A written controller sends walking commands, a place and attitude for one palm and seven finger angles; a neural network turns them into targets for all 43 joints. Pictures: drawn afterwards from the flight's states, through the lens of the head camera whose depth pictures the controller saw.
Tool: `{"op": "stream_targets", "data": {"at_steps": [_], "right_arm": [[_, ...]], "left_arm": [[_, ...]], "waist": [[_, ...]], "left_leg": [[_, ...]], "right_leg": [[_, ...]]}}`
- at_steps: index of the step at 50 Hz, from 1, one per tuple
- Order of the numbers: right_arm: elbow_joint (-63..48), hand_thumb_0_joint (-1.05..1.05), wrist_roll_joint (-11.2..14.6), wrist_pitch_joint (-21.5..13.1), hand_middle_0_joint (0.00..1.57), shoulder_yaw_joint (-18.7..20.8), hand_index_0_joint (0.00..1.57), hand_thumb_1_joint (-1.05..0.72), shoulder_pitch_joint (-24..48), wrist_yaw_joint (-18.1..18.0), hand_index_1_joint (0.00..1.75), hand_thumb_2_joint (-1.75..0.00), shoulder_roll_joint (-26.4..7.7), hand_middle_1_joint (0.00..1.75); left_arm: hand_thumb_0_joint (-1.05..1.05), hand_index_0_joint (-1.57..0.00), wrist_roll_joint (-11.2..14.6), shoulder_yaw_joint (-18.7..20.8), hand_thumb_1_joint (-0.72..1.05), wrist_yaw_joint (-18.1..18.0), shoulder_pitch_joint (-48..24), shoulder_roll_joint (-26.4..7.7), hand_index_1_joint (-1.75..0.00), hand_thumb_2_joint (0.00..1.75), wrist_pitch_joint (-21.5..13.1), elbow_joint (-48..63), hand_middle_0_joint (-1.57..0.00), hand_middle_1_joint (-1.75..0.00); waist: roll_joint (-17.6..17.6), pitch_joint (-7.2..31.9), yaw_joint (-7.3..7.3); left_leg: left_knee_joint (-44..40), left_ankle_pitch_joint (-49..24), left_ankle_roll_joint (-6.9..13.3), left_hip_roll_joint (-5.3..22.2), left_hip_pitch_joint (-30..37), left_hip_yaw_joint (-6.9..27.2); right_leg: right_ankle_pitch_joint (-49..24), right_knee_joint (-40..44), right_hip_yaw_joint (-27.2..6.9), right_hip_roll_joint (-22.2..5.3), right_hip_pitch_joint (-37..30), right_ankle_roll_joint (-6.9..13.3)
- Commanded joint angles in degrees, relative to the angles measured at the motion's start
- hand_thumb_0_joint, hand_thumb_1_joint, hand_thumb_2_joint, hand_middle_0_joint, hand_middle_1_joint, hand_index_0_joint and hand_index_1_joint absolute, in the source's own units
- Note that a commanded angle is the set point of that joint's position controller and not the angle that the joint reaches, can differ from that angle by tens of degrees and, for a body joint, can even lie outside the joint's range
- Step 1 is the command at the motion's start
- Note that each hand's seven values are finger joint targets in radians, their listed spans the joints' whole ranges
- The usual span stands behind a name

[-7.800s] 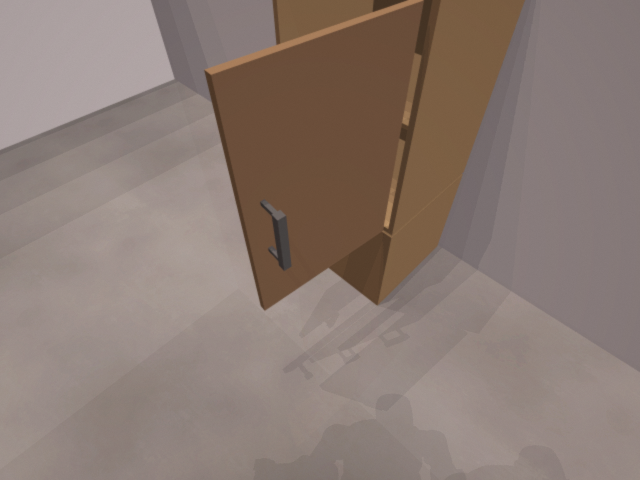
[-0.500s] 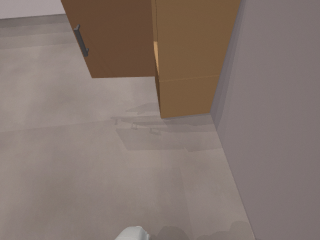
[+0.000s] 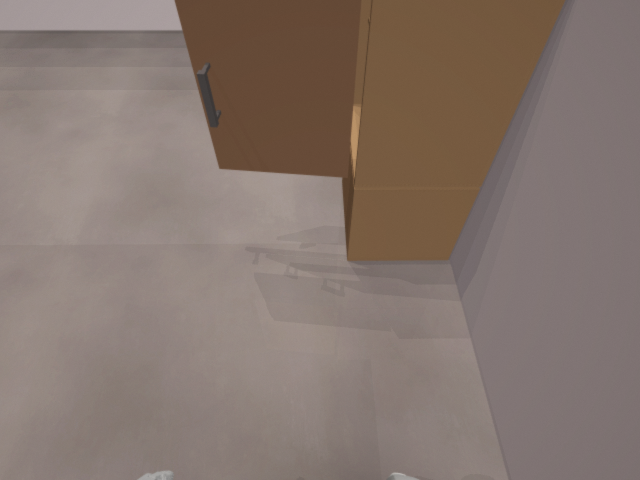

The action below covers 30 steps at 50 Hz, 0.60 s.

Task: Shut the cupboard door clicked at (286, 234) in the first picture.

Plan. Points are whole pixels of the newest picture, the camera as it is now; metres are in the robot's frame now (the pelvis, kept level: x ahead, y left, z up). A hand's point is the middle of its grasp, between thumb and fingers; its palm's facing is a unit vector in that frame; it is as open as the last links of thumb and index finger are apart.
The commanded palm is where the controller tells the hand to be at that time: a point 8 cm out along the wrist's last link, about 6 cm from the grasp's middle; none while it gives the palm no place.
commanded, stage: take the last steps up to it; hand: left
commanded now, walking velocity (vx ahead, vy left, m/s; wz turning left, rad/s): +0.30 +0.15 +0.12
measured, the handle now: (210, 95) +0.97 +0.34 -0.08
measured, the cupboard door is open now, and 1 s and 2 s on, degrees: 84 84 84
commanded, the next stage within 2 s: come to a stop and stand still in 1.08 s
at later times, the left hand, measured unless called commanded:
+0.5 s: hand out of the picture +0.09 +0.24 -0.19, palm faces +0.16 -0.97 -0.20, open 7.4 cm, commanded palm none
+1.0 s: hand (185, 339) +0.34 +0.25 -0.15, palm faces +0.11 -0.97 -0.23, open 7.3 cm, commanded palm none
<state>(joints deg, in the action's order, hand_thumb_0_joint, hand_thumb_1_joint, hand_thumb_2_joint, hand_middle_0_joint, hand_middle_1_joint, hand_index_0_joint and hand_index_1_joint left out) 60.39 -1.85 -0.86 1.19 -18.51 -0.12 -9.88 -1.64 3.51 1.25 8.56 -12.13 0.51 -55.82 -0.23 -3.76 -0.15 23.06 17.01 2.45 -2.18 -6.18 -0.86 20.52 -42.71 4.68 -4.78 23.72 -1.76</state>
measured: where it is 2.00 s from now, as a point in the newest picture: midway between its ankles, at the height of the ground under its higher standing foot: (293, 400)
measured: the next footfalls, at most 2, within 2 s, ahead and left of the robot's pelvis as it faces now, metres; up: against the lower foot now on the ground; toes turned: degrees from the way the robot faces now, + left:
right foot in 0.06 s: +0.10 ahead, -0.13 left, +0.00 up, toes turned -6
left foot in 0.42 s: +0.27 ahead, +0.19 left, +0.00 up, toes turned +10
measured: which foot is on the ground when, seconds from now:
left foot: down 0.00-0.04, up 0.06-0.40, down 0.42-0.76, up 0.78-1.00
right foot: up 0.00-0.04, down 0.06-0.42, up 0.44-0.74, down 0.76-1.00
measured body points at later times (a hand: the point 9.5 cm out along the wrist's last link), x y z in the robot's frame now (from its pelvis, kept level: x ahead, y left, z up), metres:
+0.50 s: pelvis +0.17 +0.06 -0.02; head +0.19 +0.07 +0.43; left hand +0.08 +0.29 -0.18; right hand +0.30 -0.17 -0.15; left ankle +0.23 +0.18 -0.74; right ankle +0.07 -0.09 -0.69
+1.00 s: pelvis +0.34 +0.07 +0.01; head +0.37 +0.05 +0.46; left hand +0.34 +0.31 -0.13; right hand +0.39 -0.16 -0.15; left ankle +0.40 +0.24 -0.68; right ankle +0.31 -0.02 -0.74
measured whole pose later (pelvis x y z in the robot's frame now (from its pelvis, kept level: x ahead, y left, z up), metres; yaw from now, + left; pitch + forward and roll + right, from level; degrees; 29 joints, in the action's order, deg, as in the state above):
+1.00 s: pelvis +0.34 +0.07 +0.01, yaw +3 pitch +0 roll +3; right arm 60.3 -1.6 -0.2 2.9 -13.0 1.5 -10.6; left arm -1.4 2.8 -0.4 17.6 -8.8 -4.8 -60.6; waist 0.3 -2.3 0.4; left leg 46.3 13.5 -2.5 4.2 -28.3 -3.8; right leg 14.0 -18.8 7.5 -2.8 5.1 2.2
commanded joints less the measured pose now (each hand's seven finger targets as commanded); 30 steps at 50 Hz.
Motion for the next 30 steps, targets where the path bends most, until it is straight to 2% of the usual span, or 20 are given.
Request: {"op": "stream_targets", "data": {"at_steps": [1, 2, 3, 4, 5, 6, 8, 9, 12, 15, 17, 19, 20, 21, 22, 23, 24, 26, 28, 30], "right_arm": [[-2.6, 0.00, 1.0, -1.1, 0.20, 2.2, 0.20, -0.90, 1.0, -0.5, 0.30, -0.90, -8.5, 0.30], [-3.5, 0.00, 1.6, -1.4, 0.20, 2.0, 0.20, -0.90, 0.0, 0.0, 0.30, -0.90, -5.8, 0.30], [-5.7, 0.00, 0.9, -1.0, 0.20, 2.3, 0.20, -0.90, 1.9, 0.1, 0.30, -0.90, -6.8, 0.30], [-5.5, 0.00, 0.5, -0.6, 0.20, 3.0, 0.20, -0.90, 3.8, 0.1, 0.30, -0.90, -8.4, 0.30], [-5.7, 0.00, 0.5, -0.1, 0.20, 3.2, 0.20, -0.90, 6.6, 0.3, 0.30, -0.90, -7.6, 0.30], [-5.3, 0.00, 0.2, 0.2, 0.20, 2.9, 0.20, -0.90, 7.4, 0.8, 0.30, -0.90, -6.5, 0.30], [-4.3, 0.00, 0.2, 0.8, 0.20, 2.5, 0.20, -0.90, 5.4, 1.5, 0.30, -0.90, -4.0, 0.30], [-3.9, 0.00, 0.2, 0.9, 0.20, 2.3, 0.20, -0.90, 4.8, 1.8, 0.30, -0.90, -3.1, 0.30], [-4.5, 0.00, 0.5, 0.5, 0.20, 2.2, 0.20, -0.90, 6.6, 2.6, 0.30, -0.90, -1.4, 0.30], [-6.2, 0.00, 0.7, -0.3, 0.20, 2.1, 0.20, -0.90, 9.7, 3.0, 0.30, -0.90, -1.4, 0.30], [-6.4, 0.00, 0.7, -0.8, 0.20, 2.1, 0.20, -0.90, 8.7, 2.9, 0.30, -0.90, -2.5, 0.30], [-4.3, 0.00, 0.3, -1.4, 0.20, 2.7, 0.20, -0.90, 1.5, 2.2, 0.30, -0.90, -5.5, 0.30], [-2.5, 0.00, -0.1, -1.7, 0.20, 3.9, 0.20, -0.90, -5.7, 1.5, 0.30, -0.90, -10.5, 0.30], [-1.3, 0.00, -0.6, -1.9, 0.20, 5.3, 0.20, -0.90, -13.1, 0.4, 0.30, -0.90, -16.4, 0.30], [-0.7, 0.00, -0.4, -1.3, 0.20, 5.2, 0.20, -0.90, -14.9, -0.6, 0.30, -0.90, -17.3, 0.30], [-1.8, 0.00, -0.3, -1.5, 0.20, 4.5, 0.20, -0.90, -10.0, -0.7, 0.30, -0.90, -15.5, 0.30], [-3.6, 0.00, 0.0, -1.6, 0.20, 3.8, 0.20, -0.90, -4.4, -0.8, 0.30, -0.90, -12.8, 0.30], [-4.7, 0.00, -0.1, -2.0, 0.20, 2.6, 0.20, -0.90, 1.1, -1.0, 0.30, -0.90, -9.1, 0.30], [-4.2, 0.00, -0.1, -2.4, 0.20, 2.6, 0.20, -0.90, 1.8, -1.0, 0.30, -0.90, -8.8, 0.30], [-4.1, 0.00, -0.2, -2.3, 0.20, 2.9, 0.20, -0.90, 2.7, -0.8, 0.30, -0.90, -8.6, 0.30]], "left_arm": [[0.00, -0.20, 0.2, 1.7, 0.90, -0.2, 8.8, -6.2, -0.30, 0.90, -2.3, 0.9, -0.20, -0.30], [0.00, -0.20, -0.2, 3.0, 0.90, -0.6, 15.8, -11.6, -0.30, 0.90, -3.1, -1.0, -0.20, -0.30], [0.00, -0.20, 0.4, 3.5, 0.90, -1.0, 19.1, -15.0, -0.30, 0.90, -2.8, -1.5, -0.20, -0.30], [0.00, -0.20, 0.6, 3.1, 0.90, -1.6, 15.8, -13.1, -0.30, 0.90, -2.8, -0.8, -0.20, -0.30], [0.00, -0.20, 0.6, 2.6, 0.90, -2.1, 12.1, -10.2, -0.30, 0.90, -2.6, 0.0, -0.20, -0.30], [0.00, -0.20, 0.4, 1.8, 0.90, -2.2, 9.6, -7.4, -0.30, 0.90, -3.0, 0.5, -0.20, -0.30], [0.00, -0.20, 0.4, 1.3, 0.90, -2.0, 8.8, -5.7, -0.30, 0.90, -4.2, 0.3, -0.20, -0.30], [0.00, -0.20, 0.3, 1.4, 0.90, -1.9, 9.1, -5.6, -0.30, 0.90, -4.6, -0.2, -0.20, -0.30], [0.00, -0.20, 0.2, 1.7, 0.90, -1.7, 11.1, -6.7, -0.30, 0.90, -5.2, -2.3, -0.20, -0.30], [0.00, -0.20, -0.1, 1.7, 0.90, -1.5, 12.3, -7.8, -0.30, 0.90, -5.1, -4.1, -0.20, -0.30], [0.00, -0.20, -0.1, 2.0, 0.90, -1.5, 11.3, -8.6, -0.30, 0.90, -4.5, -4.3, -0.20, -0.30], [0.00, -0.20, 0.2, 1.9, 0.90, -1.4, 10.5, -7.9, -0.30, 0.90, -3.8, -4.4, -0.20, -0.30], [0.00, -0.20, 0.2, 1.5, 0.90, -1.1, 11.3, -5.6, -0.30, 0.90, -3.5, -3.8, -0.20, -0.30], [0.00, -0.20, 0.7, 0.7, 0.90, -0.9, 10.9, -2.4, -0.30, 0.90, -3.3, -1.5, -0.20, -0.30], [0.00, -0.20, 0.6, 0.3, 0.90, -1.0, 5.8, -1.8, -0.30, 0.90, -3.5, 1.1, -0.20, -0.30], [0.00, -0.20, 0.5, 0.0, 0.90, -1.2, 5.1, -1.1, -0.30, 0.90, -3.6, 1.1, -0.20, -0.30], [0.00, -0.20, 0.6, 0.2, 0.90, -1.0, 4.8, -1.6, -0.30, 0.90, -3.2, 0.6, -0.20, -0.30], [0.00, -0.20, 0.1, 0.4, 0.90, -0.3, 7.1, -1.8, -0.30, 0.90, -2.3, -0.9, -0.20, -0.30], [0.00, -0.20, 0.2, 0.1, 0.90, -0.1, 7.9, -0.4, -0.30, 0.90, -1.7, -1.1, -0.20, -0.30], [0.00, -0.20, 0.2, 0.0, 0.90, 0.0, 7.4, 0.2, -0.30, 0.90, -1.6, -0.4, -0.20, -0.30]], "waist": [[1.0, 2.8, 5.52], [14.8, 6.4, 7.92], [19.7, 6.4, 8.46], [14.2, 2.0, 6.80], [12.5, -2.6, 5.37], [10.6, -4.7, 3.84], [9.7, -2.7, 1.66], [9.9, -1.5, 1.36], [6.6, -0.1, 2.00], [8.8, -0.3, 2.76], [10.3, -0.3, 1.65], [5.5, 1.8, -2.33], [-6.2, 5.8, -5.14], [-19.6, 9.4, -7.71], [-12.5, 7.3, -8.21], [-11.5, 7.9, -5.91], [-14.2, 5.9, -4.07], [-10.0, 2.2, -0.91], [-5.9, 1.9, 0.50], [-5.9, 1.6, 1.15]], "left_leg": [[6.0, -0.5, 4.0, 7.1, -16.1, 4.9], [22.1, 8.6, 0.0, 0.7, -27.3, -2.0], [35.9, 20.2, -1.2, 0.3, -32.8, -0.6], [42.5, 15.4, -1.6, 4.1, -33.5, 3.4], [44.9, 10.9, -1.8, 6.3, -34.6, 4.1], [43.8, 6.0, -2.5, 8.2, -33.7, 4.7], [39.1, -0.2, -4.0, 8.7, -29.3, 1.8], [35.4, -1.4, -4.5, 8.5, -27.7, 0.3], [23.0, -4.5, -5.1, 7.1, -23.8, -3.6], [14.7, -4.9, -4.5, 5.5, -20.0, -5.4], [10.2, -5.4, -3.8, 4.6, -14.4, -6.2], [4.3, -5.5, -3.0, 2.6, -0.3, -8.2], [3.0, -2.1, -0.6, 8.8, 10.0, -0.4], [-4.5, 0.5, 5.4, 22.3, 16.3, 19.7], [-8.1, 0.7, 9.5, 26.0, 13.1, 24.5], [-8.2, 4.8, 10.3, 25.9, 8.8, 22.9], [-10.0, 9.4, 9.6, 24.3, 2.7, 19.5], [-12.3, 8.5, 7.0, 21.3, -6.6, 12.8], [-13.1, 4.1, 7.1, 19.7, -8.2, 8.4], [-13.5, 4.3, 7.2, 18.2, -10.2, 5.4]], "right_leg": [[-5.0, 16.4, -1.1, -0.1, -25.7, 1.2], [1.2, 23.7, -18.5, -14.8, -37.5, 5.9], [4.4, 31.6, -34.0, -25.8, -35.7, 11.9], [14.4, 33.7, -34.4, -25.7, -26.8, 13.5], [17.1, 34.7, -31.7, -24.1, -20.2, 13.0], [11.2, 34.8, -24.5, -21.7, -15.4, 11.4], [-2.2, 34.4, -12.6, -17.3, -13.1, 8.8], [-7.4, 33.8, -9.3, -15.9, -13.8, 8.4], [-14.7, 32.3, -3.8, -13.9, -15.8, 8.0], [-15.8, 30.3, -2.7, -14.0, -16.3, 7.3], [-14.2, 27.8, -1.8, -13.9, -14.6, 6.5], [-14.4, 18.1, 1.4, -10.6, -8.8, 4.7], [-8.2, 3.7, 4.7, -6.0, -1.4, 3.0], [13.9, -14.7, 7.5, 1.6, 10.1, 0.7], [14.4, -25.3, 0.9, 1.6, 14.7, 2.4], [12.0, -31.3, -1.4, -0.6, 16.2, 3.4], [7.6, -32.2, -2.8, -2.6, 15.9, 3.3], [3.2, -27.6, -2.8, -4.1, 11.0, 2.8], [1.6, -19.4, -1.5, -3.8, 7.2, 2.5], [0.6, -9.2, -0.2, -2.9, 1.8, 2.6]]}}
